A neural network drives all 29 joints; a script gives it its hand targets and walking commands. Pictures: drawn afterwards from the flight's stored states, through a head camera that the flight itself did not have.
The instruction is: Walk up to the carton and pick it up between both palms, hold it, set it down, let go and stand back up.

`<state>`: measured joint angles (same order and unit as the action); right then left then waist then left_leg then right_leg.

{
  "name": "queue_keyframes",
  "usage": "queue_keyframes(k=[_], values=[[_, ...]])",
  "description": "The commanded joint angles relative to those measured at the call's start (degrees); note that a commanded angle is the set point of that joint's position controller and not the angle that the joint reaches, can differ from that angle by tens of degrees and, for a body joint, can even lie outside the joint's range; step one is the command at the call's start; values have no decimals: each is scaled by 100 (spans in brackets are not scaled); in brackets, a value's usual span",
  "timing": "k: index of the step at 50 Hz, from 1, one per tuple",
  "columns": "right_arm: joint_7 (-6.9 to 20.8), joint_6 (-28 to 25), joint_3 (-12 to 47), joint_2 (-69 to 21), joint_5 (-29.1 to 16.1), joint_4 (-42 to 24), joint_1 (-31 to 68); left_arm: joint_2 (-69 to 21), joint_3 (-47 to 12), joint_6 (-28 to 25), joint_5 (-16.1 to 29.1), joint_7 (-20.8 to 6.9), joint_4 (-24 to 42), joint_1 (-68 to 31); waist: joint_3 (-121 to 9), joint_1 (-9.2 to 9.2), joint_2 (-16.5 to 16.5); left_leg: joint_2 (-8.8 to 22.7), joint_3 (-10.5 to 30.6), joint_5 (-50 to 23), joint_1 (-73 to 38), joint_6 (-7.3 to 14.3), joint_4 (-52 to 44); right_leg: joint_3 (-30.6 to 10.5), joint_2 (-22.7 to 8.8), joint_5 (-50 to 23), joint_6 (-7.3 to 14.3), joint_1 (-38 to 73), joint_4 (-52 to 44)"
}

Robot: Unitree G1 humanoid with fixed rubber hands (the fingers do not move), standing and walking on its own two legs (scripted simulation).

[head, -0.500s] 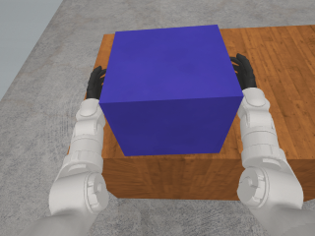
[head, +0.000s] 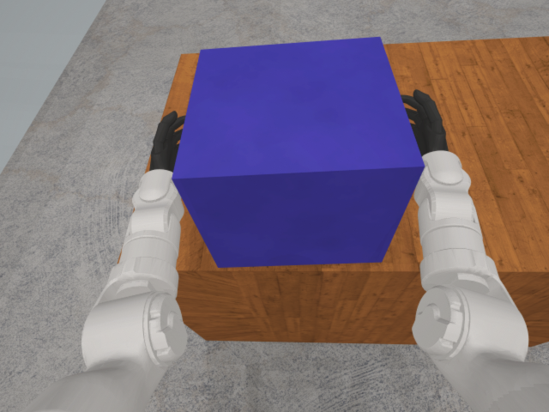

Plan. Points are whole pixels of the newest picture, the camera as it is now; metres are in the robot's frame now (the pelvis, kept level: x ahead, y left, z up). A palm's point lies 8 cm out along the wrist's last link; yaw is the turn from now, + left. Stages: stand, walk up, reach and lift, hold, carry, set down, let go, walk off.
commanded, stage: set down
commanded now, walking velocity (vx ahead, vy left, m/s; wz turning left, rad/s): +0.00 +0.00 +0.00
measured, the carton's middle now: (294, 159) +0.49 -0.03 +0.03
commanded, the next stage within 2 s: none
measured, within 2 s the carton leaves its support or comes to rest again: neither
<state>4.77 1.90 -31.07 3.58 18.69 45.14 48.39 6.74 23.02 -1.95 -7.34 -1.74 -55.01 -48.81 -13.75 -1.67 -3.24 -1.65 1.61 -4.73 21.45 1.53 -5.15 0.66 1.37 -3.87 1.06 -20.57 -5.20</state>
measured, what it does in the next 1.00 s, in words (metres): stands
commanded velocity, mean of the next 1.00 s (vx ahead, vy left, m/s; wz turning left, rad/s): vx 0.00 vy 0.00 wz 0.00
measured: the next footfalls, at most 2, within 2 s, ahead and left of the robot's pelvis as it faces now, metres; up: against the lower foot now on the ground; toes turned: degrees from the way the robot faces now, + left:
none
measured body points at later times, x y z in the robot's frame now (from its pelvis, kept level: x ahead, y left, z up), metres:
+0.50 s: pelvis +0.00 +0.00 +0.00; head +0.08 -0.01 +0.44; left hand +0.47 +0.17 +0.08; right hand +0.45 -0.22 +0.09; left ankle -0.02 +0.10 -0.75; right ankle -0.03 -0.10 -0.75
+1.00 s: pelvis -0.01 +0.00 -0.01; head +0.09 -0.02 +0.43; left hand +0.49 +0.19 +0.09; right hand +0.47 -0.25 +0.09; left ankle -0.02 +0.10 -0.75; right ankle -0.03 -0.10 -0.75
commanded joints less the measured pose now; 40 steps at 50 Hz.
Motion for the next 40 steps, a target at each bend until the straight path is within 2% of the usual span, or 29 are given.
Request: queue_keyframes(k=[1,3,4,15,21,24,28,31,32,33,35,36,38,39,40], values=[[642,192,1572,-2352,82,429,2429,-2012,-1265,71,-157,-664,22,-2501,-2502,-58,313,213,-212,-678,-603,122,-135,81,-100,-1475,-366,2204,174],[661,194,1519,-2283,60,415,2421,-1972,-1251,55,-137,-664,3,-2498,-2492,-57,362,207,-216,-617,-626,100,-112,116,-89,-1335,-358,2146,184],[667,205,1508,-2252,77,412,2427,-2017,-1288,57,-110,-671,2,-2492,-2497,-113,340,216,-205,-547,-675,100,-100,97,-92,-1270,-362,2051,190],[673,182,1513,-1910,-112,618,2421,-1642,-1243,17,-41,-659,-204,-2388,-2328,-64,286,199,-212,-499,-658,29,7,74,-78,-1187,-365,1858,239],[625,121,1490,-1564,-289,792,2491,-1265,-1233,-28,103,-561,-248,-2475,-2505,-120,257,214,-213,-534,-769,-23,100,70,-85,-1234,-369,1714,301],[520,57,1498,-1139,-461,808,2512,-778,-1111,-74,186,-452,-352,-2507,-2625,-44,256,198,-229,-610,-818,-25,178,33,-93,-1373,-389,1712,388],[194,-27,1748,-10,-1054,897,2690,286,-1181,-144,694,-169,-462,-2651,-2926,-80,338,181,-235,-710,-852,-126,467,-70,-100,-1599,-371,1737,658],[-230,-118,2238,1024,-1936,775,3105,1307,-1506,-266,1407,187,-251,-3164,-3753,-117,277,193,-214,-1162,-1062,-234,942,-205,-111,-1987,-343,1565,1053],[-346,-135,2486,1237,-2243,798,3332,1515,-1541,-258,1607,303,-294,-3299,-4059,-19,247,197,-184,-1362,-1099,-264,1108,-253,-100,-2072,-323,1500,1192],[-423,-127,2657,1365,-2526,791,3472,1583,-1642,-236,1754,398,-269,-3376,-4314,2,88,199,-163,-1556,-1137,-301,1272,-313,-110,-2177,-280,1452,1310],[-515,-85,2957,1677,-2919,1018,3570,1858,-1647,-150,1907,502,-507,-3358,-4434,136,134,189,-119,-1779,-1110,-366,1552,-423,-124,-2440,-265,1428,1528],[-530,-81,3052,1807,-3060,988,3490,1826,-1763,-94,1985,521,-512,-3234,-4572,81,8,177,-123,-1896,-1206,-430,1652,-419,-122,-2520,-273,1345,1583],[-539,-32,3137,2131,-3266,1119,3555,1970,-1757,17,2089,517,-637,-3134,-4673,120,122,196,-82,-2194,-1464,-531,1864,-399,-81,-2677,-306,1124,1686],[-547,-30,3112,2318,-3313,1106,3558,2044,-1745,65,2136,514,-587,-3114,-4801,67,139,214,-54,-2294,-1633,-558,1956,-399,-66,-2679,-304,964,1751],[-541,-35,3109,2429,-3380,1103,3619,2118,-1734,105,2160,517,-472,-3124,-4957,113,104,210,-63,-2481,-1746,-590,2067,-398,-65,-2767,-314,882,1829]])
